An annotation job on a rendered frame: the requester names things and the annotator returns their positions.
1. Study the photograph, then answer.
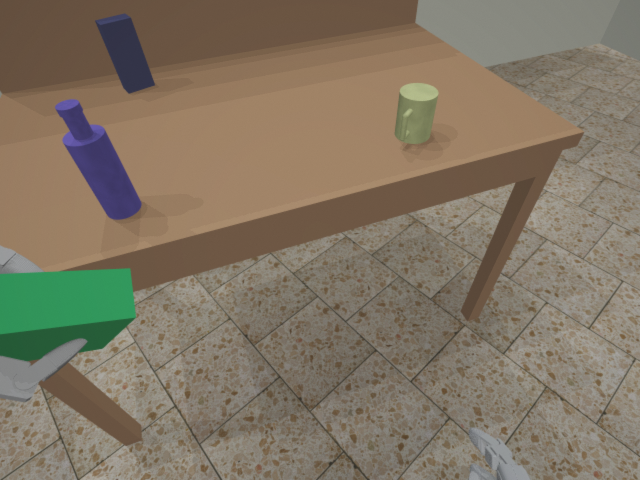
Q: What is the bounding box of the left robot hand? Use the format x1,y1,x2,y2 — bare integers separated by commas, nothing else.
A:
0,245,88,402

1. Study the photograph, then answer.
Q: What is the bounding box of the table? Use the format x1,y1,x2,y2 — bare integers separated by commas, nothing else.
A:
0,0,584,446

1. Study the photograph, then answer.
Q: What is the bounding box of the sponge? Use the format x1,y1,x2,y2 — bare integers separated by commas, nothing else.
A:
0,268,136,361

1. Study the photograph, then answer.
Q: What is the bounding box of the right robot hand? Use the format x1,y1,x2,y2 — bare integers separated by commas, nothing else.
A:
468,427,531,480

